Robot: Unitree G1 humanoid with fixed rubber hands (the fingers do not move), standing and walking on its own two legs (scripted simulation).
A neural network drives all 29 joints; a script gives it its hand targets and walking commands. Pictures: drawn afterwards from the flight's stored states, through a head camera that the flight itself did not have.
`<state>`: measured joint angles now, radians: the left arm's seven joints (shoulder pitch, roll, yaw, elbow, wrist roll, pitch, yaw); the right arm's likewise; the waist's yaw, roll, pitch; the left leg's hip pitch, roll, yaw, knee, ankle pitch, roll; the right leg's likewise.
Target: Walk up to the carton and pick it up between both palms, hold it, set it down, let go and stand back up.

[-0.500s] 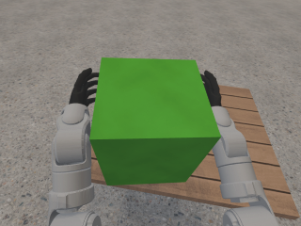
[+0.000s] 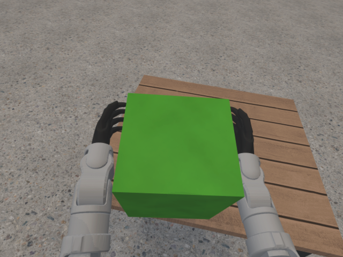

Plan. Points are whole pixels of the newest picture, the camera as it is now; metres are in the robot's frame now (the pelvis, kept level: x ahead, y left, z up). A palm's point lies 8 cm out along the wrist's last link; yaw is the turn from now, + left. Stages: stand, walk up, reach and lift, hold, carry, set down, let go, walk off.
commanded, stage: set down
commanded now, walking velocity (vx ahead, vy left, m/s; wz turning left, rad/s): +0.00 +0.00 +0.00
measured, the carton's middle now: (173, 163) +0.32 -0.02 +0.06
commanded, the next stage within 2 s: none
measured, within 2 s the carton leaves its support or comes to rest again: neither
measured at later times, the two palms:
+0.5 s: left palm (109, 134) +0.37 +0.13 +0.11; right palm (240, 146) +0.34 -0.17 +0.10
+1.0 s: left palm (115, 136) +0.39 +0.12 +0.08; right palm (239, 146) +0.36 -0.18 +0.08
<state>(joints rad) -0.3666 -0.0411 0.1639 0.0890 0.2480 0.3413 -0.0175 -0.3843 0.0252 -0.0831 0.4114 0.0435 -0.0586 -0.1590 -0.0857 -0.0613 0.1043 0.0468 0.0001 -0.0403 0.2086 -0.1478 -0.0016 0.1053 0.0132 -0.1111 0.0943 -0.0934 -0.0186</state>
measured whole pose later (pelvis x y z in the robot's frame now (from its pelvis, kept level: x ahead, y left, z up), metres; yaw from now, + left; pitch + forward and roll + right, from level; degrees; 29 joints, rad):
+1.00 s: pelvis +0.01 +0.01 +0.00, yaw +1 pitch +0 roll -1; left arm -0.52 -0.06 0.26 0.51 0.28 0.15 -0.01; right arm -0.50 0.03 -0.24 0.68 -0.09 -0.15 -0.12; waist -0.11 -0.02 0.03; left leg -0.08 -0.01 -0.05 0.22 -0.15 0.01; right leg 0.00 0.00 -0.12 0.08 -0.08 -0.01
